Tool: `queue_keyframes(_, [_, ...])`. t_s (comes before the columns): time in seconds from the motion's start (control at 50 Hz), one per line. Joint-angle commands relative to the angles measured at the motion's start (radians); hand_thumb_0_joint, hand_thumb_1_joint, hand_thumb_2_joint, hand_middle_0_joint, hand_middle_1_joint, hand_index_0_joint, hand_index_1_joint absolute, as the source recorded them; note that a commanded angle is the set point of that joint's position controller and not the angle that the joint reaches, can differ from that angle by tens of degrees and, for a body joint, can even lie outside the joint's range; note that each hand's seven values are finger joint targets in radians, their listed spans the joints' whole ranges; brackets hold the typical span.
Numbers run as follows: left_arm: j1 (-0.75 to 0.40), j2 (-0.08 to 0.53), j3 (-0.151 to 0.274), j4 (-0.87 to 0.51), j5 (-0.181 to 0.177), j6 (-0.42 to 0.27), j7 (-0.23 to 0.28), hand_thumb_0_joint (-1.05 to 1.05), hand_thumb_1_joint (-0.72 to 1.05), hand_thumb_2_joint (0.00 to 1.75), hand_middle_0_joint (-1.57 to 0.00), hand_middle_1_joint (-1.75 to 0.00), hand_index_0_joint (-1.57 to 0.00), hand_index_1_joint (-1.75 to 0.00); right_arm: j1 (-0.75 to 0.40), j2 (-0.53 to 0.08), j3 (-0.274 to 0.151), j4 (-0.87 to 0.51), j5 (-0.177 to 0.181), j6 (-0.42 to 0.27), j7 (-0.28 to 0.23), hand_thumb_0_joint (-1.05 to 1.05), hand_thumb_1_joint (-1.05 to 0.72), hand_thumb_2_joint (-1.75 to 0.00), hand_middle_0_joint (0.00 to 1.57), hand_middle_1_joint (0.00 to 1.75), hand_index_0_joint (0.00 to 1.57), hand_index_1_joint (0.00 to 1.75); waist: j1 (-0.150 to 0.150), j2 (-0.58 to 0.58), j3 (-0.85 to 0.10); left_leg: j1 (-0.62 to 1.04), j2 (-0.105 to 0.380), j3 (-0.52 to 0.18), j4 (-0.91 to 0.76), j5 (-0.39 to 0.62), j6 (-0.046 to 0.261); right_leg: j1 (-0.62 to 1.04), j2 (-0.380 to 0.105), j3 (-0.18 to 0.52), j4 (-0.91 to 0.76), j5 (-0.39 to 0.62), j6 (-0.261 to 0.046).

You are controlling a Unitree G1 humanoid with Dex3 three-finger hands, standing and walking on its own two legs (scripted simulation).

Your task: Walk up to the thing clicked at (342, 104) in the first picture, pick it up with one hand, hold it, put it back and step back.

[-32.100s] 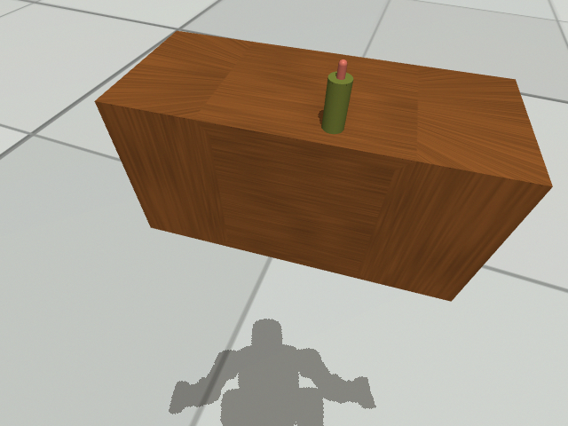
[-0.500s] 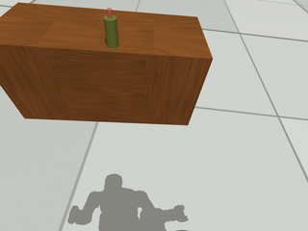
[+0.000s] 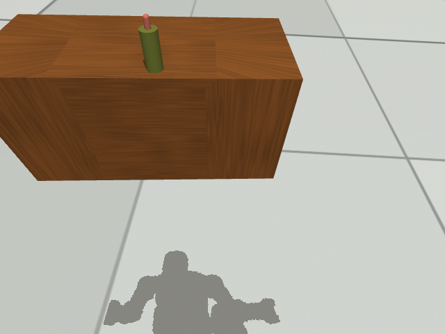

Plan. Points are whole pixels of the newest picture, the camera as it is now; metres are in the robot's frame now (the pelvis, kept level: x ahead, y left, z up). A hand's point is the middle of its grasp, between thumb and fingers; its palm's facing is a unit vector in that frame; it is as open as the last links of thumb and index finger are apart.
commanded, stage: step back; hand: left
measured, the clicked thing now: (150, 43) +1.04 +0.25 -0.01
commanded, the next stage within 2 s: stand in 0.36 s
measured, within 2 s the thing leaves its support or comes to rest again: neither
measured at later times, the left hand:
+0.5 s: hand out of the picture +0.14 +0.26 -0.14, palm faces -0.01 -0.94 -0.34, open 7.4 cm
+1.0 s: hand out of the picture +0.04 +0.26 -0.14, palm faces -0.03 -0.94 -0.35, open 7.4 cm
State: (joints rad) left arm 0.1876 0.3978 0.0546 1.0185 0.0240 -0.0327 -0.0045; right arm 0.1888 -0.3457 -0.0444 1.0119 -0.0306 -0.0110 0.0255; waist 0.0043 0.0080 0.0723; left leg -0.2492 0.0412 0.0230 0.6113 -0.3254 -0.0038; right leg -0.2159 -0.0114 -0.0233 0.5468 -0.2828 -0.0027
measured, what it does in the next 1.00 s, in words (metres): stands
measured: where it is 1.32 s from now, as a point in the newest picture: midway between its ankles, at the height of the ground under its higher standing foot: outside the picture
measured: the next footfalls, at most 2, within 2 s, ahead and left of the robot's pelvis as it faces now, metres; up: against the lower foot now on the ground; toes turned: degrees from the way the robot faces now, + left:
none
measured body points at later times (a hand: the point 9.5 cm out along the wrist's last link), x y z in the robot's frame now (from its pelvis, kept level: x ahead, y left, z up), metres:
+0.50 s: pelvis +0.03 +0.01 +0.01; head +0.04 +0.01 +0.46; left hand +0.14 +0.31 -0.12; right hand +0.14 -0.29 -0.11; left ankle +0.01 +0.13 -0.73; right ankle +0.00 -0.13 -0.73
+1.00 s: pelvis -0.02 +0.00 +0.02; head -0.02 +0.00 +0.47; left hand +0.04 +0.31 -0.11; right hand +0.05 -0.30 -0.12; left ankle +0.01 +0.13 -0.73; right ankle +0.00 -0.13 -0.73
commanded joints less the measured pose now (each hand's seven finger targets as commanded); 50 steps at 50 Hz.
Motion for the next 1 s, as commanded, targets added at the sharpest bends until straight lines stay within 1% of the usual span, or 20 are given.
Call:
queue_keyframes(0.0, [-0.009,0.282,0.056,-0.051,-0.002,-0.034,0.025,0.0,0.9,0.9,-0.2,-0.3,-0.2,-0.3,-0.078,-0.167,-0.034,-0.099,0.019,-0.018,-0.031,0.0,-0.9,-0.9,0.2,0.3,0.2,0.3,0.022,-0.085,-0.125,-0.134,-0.013,-0.016,0.064,-0.127,0.004,0.154,-0.318,0.354,-0.167,0.259,-0.197])
queue_keyframes(0.02, [-0.08,0.275,0.048,-0.071,0.003,-0.029,0.023,0.0,0.9,0.9,-0.2,-0.3,-0.2,-0.3,-0.049,-0.177,-0.04,-0.072,0.012,-0.019,-0.031,0.0,-0.9,-0.9,0.2,0.3,0.2,0.3,-0.009,-0.1,-0.102,-0.05,-0.001,-0.033,0.026,-0.121,0.008,0.062,-0.312,0.332,-0.138,0.255,-0.206])
queue_keyframes(0.04, [-0.123,0.243,0.042,-0.079,-0.002,-0.023,0.021,0.0,0.9,0.9,-0.2,-0.3,-0.2,-0.3,-0.019,-0.171,-0.038,-0.049,0.01,-0.024,-0.031,0.0,-0.9,-0.9,0.2,0.3,0.2,0.3,-0.035,-0.099,-0.09,0.008,0.012,-0.031,-0.113,-0.034,0.011,0.032,-0.257,0.233,-0.103,0.276,-0.158])
queue_keyframes(0.08, [-0.127,0.188,0.026,-0.085,-0.015,-0.019,0.023,0.0,0.9,0.9,-0.2,-0.3,-0.2,-0.3,-0.027,-0.222,-0.052,-0.026,0.011,-0.034,-0.029,0.0,-0.9,-0.9,0.2,0.3,0.2,0.3,-0.02,-0.051,-0.115,0.103,0.077,-0.116,-0.155,0.398,0.051,0.003,-0.117,0.074,-0.017,0.377,-0.046])
queue_keyframes(0.1, [-0.123,0.177,0.024,-0.078,-0.016,-0.015,0.022,0.0,0.9,0.9,-0.2,-0.3,-0.2,-0.3,-0.023,-0.227,-0.053,-0.023,0.012,-0.036,-0.032,0.0,-0.9,-0.9,0.2,0.3,0.2,0.3,-0.01,-0.056,-0.131,0.119,0.109,-0.143,-0.164,0.491,0.073,0.011,-0.087,0.045,0.01,0.358,-0.026])
queue_keyframes(0.12, [-0.098,0.18,0.02,-0.066,-0.017,-0.012,0.021,0.0,0.9,0.9,-0.2,-0.3,-0.2,-0.3,-0.063,-0.233,-0.048,-0.027,0.017,-0.036,-0.032,0.0,-0.9,-0.9,0.2,0.3,0.2,0.3,0.016,-0.053,-0.134,0.117,0.126,-0.162,-0.152,0.459,0.095,0.004,-0.062,0.036,-0.013,0.263,-0.021])
queue_keyframes(0.14, [-0.095,0.184,0.024,-0.056,-0.014,-0.014,0.021,0.0,0.9,0.9,-0.2,-0.3,-0.2,-0.3,-0.08,-0.238,-0.048,-0.029,0.018,-0.034,-0.03,0.0,-0.9,-0.9,0.2,0.3,0.2,0.3,0.015,-0.036,-0.13,0.103,0.13,-0.161,-0.133,0.457,0.104,0.032,-0.064,0.035,-0.022,0.237,-0.025])
queue_keyframes(0.22, [-0.079,0.202,0.032,-0.036,-0.015,-0.015,0.029,0.0,0.9,0.9,-0.2,-0.3,-0.2,-0.3,-0.083,-0.214,-0.04,-0.017,0.017,-0.027,-0.04,0.0,-0.9,-0.9,0.2,0.3,0.2,0.3,0.016,-0.015,-0.16,0.049,0.059,-0.048,-0.059,0.548,0.052,0.157,-0.116,0.079,-0.019,0.476,-0.057])
queue_keyframes(0.32, [-0.121,0.2,0.029,-0.038,-0.014,-0.008,0.033,0.0,0.9,0.9,-0.2,-0.3,-0.2,-0.3,-0.112,-0.207,-0.044,-0.012,0.016,-0.021,-0.04,0.0,-0.9,-0.9,0.2,0.3,0.2,0.3,0.009,-0.008,-0.166,0.073,0.065,-0.055,-0.068,0.498,0.058,0.132,-0.117,0.07,-0.015,0.446,-0.056])
queue_keyframes(0.34, [-0.13,0.154,0.002,-0.022,-0.025,-0.003,0.028,0.0,0.9,0.9,-0.2,-0.3,-0.2,-0.3,-0.127,-0.206,-0.027,-0.012,0.024,-0.024,-0.041,0.0,-0.9,-0.9,0.2,0.3,0.2,0.3,-0.001,0.01,-0.138,0.128,0.082,-0.098,-0.138,0.578,0.044,0.087,-0.128,0.101,-0.065,0.52,-0.046])
queue_keyframes(0.36, [-0.142,0.155,0.002,-0.029,-0.026,0.0,0.027,0.0,0.9,0.9,-0.2,-0.3,-0.2,-0.3,-0.12,-0.214,-0.029,-0.009,0.024,-0.025,-0.043,0.0,-0.9,-0.9,0.2,0.3,0.2,0.3,-0.009,0.014,-0.139,0.149,0.098,-0.103,-0.163,0.6,0.045,0.091,-0.11,0.078,-0.074,0.481,-0.032])
queue_keyframes(0.4, [-0.155,0.155,-0.002,-0.023,-0.025,0.003,0.026,0.0,0.9,0.9,-0.2,-0.3,-0.2,-0.3,-0.141,-0.216,-0.027,-0.001,0.025,-0.027,-0.042,0.0,-0.9,-0.9,0.2,0.3,0.2,0.3,-0.006,0.025,-0.133,0.154,0.101,-0.107,-0.188,0.589,0.039,0.107,-0.102,0.071,-0.098,0.431,-0.025])
queue_keyframes(0.44, [-0.157,0.152,-0.006,-0.011,-0.023,0.002,0.024,0.0,0.9,0.9,-0.2,-0.3,-0.2,-0.3,-0.158,-0.216,-0.023,0.007,0.026,-0.026,-0.041,0.0,-0.9,-0.9,0.2,0.3,0.2,0.3,0.0,0.023,-0.149,0.177,0.103,-0.099,-0.2,0.591,0.035,0.142,-0.109,0.072,-0.119,0.447,-0.022])
queue_keyframes(0.6, [-0.162,0.156,-0.015,0.024,-0.017,-0.004,0.016,0.0,0.9,0.9,-0.2,-0.3,-0.2,-0.3,-0.188,-0.204,-0.012,0.03,0.029,-0.024,-0.033,0.0,-0.9,-0.9,0.2,0.3,0.2,0.3,-0.009,0.011,-0.15,0.22,0.101,-0.084,-0.292,0.459,0.021,0.163,-0.117,0.081,-0.225,0.369,-0.012])
queue_keyframes(0.68, [-0.17,0.163,-0.014,0.04,-0.015,-0.004,0.014,0.0,0.9,0.9,-0.2,-0.3,-0.2,-0.3,-0.192,-0.203,-0.008,0.043,0.026,-0.022,-0.03,0.0,-0.9,-0.9,0.2,0.3,0.2,0.3,-0.01,0.002,-0.096,0.176,0.094,-0.089,-0.341,0.297,0.016,0.141,-0.119,0.091,-0.27,0.232,-0.007])
queue_keyframes(0.8, [-0.154,0.158,-0.017,0.055,-0.011,-0.005,0.008,0.0,0.9,0.9,-0.2,-0.3,-0.2,-0.3,-0.182,-0.209,-0.008,0.058,0.019,-0.022,-0.024,0.0,-0.9,-0.9,0.2,0.3,0.2,0.3,-0.006,-0.003,-0.061,0.156,0.091,-0.097,-0.371,0.152,0.017,0.088,-0.117,0.098,-0.307,0.09,-0.007])
queue_keyframes(0.82, [-0.145,0.156,-0.019,0.061,-0.012,-0.004,0.006,0.0,0.9,0.9,-0.2,-0.3,-0.2,-0.3,-0.173,-0.205,-0.005,0.063,0.02,-0.021,-0.022,0.0,-0.9,-0.9,0.2,0.3,0.2,0.3,-0.006,-0.005,-0.035,0.127,0.086,-0.107,-0.387,0.081,0.014,0.064,-0.112,0.098,-0.321,0.035,-0.006])
queue_keyframes(0.9, [-0.139,0.17,-0.017,0.059,-0.011,-0.004,0.005,0.0,0.9,0.9,-0.2,-0.3,-0.2,-0.3,-0.15,-0.205,-0.007,0.068,0.017,-0.021,-0.019,0.0,-0.9,-0.9,0.2,0.3,0.2,0.3,-0.008,-0.019,-0.036,0.124,0.085,-0.109,-0.384,0.057,0.016,0.038,-0.117,0.114,-0.324,-0.02,-0.013])
queue_keyframes(0.94, [-0.133,0.174,-0.015,0.058,-0.009,-0.002,0.005,0.0,0.9,0.9,-0.2,-0.3,-0.2,-0.3,-0.136,-0.205,-0.009,0.071,0.014,-0.019,-0.018,0.0,-0.9,-0.9,0.2,0.3,0.2,0.3,-0.008,-0.023,-0.023,0.093,0.084,-0.117,-0.391,0.002,0.017,0.023,-0.112,0.113,-0.323,-0.066,-0.012])
queue_keyframes(0.98, [-0.124,0.172,-0.018,0.054,-0.009,-0.004,0.003,0.0,0.9,0.9,-0.2,-0.3,-0.2,-0.3,-0.13,-0.208,-0.009,0.071,0.016,-0.021,-0.016,0.0,-0.9,-0.9,0.2,0.3,0.2,0.3,-0.008,-0.023,-0.041,0.105,0.084,-0.115,-0.381,0.033,0.02,0.03,-0.116,0.117,-0.321,-0.042,-0.016])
